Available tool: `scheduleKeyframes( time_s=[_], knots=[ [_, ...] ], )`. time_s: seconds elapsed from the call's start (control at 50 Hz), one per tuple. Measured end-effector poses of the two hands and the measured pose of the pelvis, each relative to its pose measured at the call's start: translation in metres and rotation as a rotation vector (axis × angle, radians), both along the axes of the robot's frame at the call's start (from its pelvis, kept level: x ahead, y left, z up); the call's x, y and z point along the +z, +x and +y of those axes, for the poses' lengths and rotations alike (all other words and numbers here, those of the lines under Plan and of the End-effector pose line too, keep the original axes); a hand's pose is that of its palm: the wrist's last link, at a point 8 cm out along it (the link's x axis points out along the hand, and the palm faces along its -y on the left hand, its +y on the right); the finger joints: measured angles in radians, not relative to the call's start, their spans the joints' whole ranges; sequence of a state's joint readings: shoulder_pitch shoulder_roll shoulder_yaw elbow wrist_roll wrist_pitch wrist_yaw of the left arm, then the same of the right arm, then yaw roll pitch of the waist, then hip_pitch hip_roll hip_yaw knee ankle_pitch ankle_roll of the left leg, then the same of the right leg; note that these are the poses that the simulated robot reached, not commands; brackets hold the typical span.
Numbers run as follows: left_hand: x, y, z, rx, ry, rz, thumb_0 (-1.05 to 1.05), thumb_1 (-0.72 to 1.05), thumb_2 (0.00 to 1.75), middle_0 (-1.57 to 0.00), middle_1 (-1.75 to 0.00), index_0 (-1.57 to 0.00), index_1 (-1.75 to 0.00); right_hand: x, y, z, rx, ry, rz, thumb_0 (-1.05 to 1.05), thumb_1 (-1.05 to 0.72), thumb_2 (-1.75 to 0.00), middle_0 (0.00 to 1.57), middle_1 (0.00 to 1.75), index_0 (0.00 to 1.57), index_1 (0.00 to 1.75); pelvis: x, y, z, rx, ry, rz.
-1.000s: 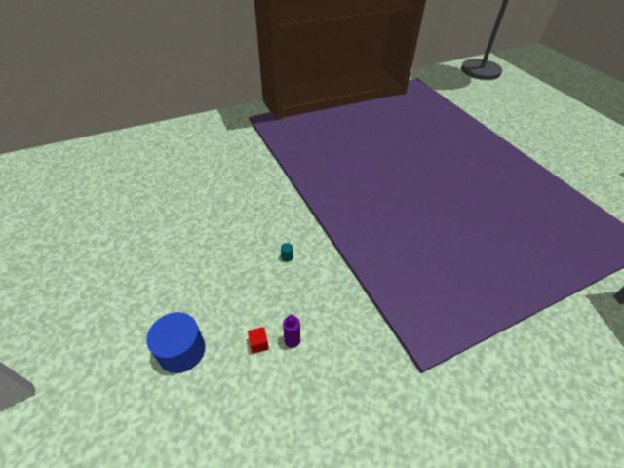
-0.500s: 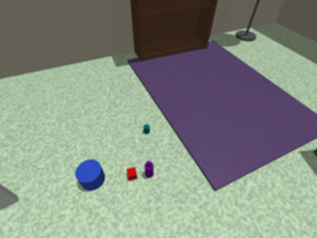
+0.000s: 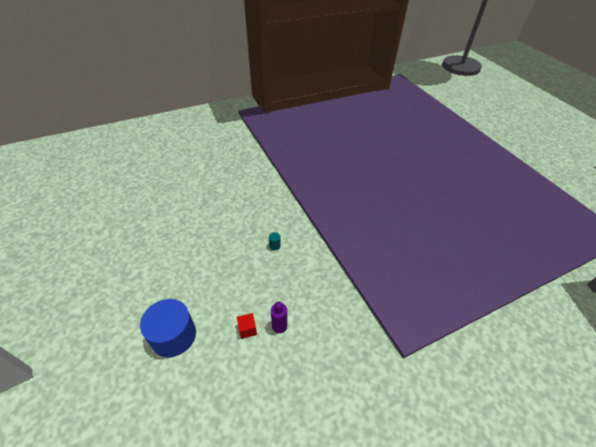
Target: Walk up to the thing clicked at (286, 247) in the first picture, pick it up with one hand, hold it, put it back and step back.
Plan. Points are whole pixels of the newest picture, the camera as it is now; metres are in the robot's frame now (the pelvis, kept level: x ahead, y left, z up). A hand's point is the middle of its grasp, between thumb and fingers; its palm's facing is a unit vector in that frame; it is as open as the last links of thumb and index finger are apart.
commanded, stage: stand
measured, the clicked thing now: (274, 241) +1.05 +0.07 -0.75
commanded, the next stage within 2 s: walk up in 0.12 s
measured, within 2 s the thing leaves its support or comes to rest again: neither
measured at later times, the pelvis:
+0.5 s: pelvis -0.01 +0.06 -0.01, yaw -18 degrees
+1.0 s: pelvis -0.01 +0.02 -0.02, yaw -35 degrees
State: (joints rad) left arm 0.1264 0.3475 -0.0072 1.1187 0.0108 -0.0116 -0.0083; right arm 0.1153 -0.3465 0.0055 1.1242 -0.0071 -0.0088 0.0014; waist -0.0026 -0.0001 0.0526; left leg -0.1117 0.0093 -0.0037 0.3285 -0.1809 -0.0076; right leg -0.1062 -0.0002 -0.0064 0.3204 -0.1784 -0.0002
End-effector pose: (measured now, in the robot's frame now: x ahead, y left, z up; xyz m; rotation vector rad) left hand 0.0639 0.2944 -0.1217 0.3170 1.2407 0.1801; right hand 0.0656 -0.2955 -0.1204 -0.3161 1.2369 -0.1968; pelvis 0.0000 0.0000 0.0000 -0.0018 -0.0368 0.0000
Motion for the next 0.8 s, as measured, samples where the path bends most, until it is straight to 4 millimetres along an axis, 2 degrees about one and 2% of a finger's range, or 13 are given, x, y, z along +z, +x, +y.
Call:
scheduleKeyframes(
  time_s=[0.18, 0.26, 0.32, 0.4, 0.56, 0.68, 0.8],
  knots=[
    [-0.001, 0.005, 0.003, -0.045, 0.011, 0.001, 0.00, 0.90, 0.90, -0.21, -0.30, -0.20, -0.30, 0.000, 0.006, -0.005, -0.030, -0.006, -0.039, 0.00, -0.90, -0.90, 0.20, 0.30, 0.21, 0.30, -0.005, -0.003, 0.004, -0.050, -0.006, 0.011],
    [-0.005, 0.008, 0.018, -0.130, 0.034, 0.041, 0.00, 0.90, 0.90, -0.21, -0.30, -0.20, -0.30, 0.005, 0.009, -0.012, -0.094, -0.043, -0.126, 0.00, -0.90, -0.90, 0.20, 0.30, 0.21, 0.30, -0.011, -0.010, 0.019, -0.145, -0.007, 0.030],
    [-0.010, 0.017, 0.036, -0.183, 0.047, 0.062, 0.00, 0.90, 0.90, -0.21, -0.30, -0.20, -0.30, 0.014, -0.001, -0.008, -0.145, -0.076, -0.168, 0.00, -0.90, -0.90, 0.20, 0.30, 0.21, 0.30, -0.014, -0.015, 0.032, -0.197, -0.002, 0.045],
    [-0.020, 0.045, 0.049, -0.242, 0.053, 0.038, 0.01, 0.90, 0.90, -0.21, -0.30, -0.20, -0.30, 0.021, -0.035, 0.003, -0.192, -0.124, -0.157, 0.00, -0.90, -0.90, 0.20, 0.30, 0.21, 0.30, -0.019, -0.019, 0.047, -0.245, -0.003, 0.030],
    [-0.004, 0.106, 0.033, -0.390, 0.000, -0.051, 0.01, 0.91, 0.90, -0.21, -0.30, -0.20, -0.30, 0.033, -0.117, 0.028, -0.353, -0.130, -0.094, 0.00, -0.90, -0.90, 0.20, 0.30, 0.21, 0.30, -0.008, -0.014, 0.057, -0.347, -0.034, 0.014],
    [0.004, 0.142, 0.001, -0.522, 0.002, -0.082, 0.00, 0.91, 0.90, -0.20, -0.30, -0.20, -0.30, 0.021, -0.171, 0.036, -0.451, -0.105, -0.058, 0.00, -0.90, -0.90, 0.20, 0.30, 0.21, 0.30, -0.012, -0.016, 0.053, -0.427, -0.021, 0.010],
    [0.009, 0.169, -0.046, -0.628, 0.029, -0.156, 0.00, 0.91, 0.90, -0.21, -0.30, -0.20, -0.30, -0.011, -0.215, 0.030, -0.548, -0.055, -0.015, 0.00, -0.90, -0.90, 0.20, 0.30, 0.21, 0.30, -0.027, -0.019, 0.035, -0.492, -0.024, 0.010]
  ],
)
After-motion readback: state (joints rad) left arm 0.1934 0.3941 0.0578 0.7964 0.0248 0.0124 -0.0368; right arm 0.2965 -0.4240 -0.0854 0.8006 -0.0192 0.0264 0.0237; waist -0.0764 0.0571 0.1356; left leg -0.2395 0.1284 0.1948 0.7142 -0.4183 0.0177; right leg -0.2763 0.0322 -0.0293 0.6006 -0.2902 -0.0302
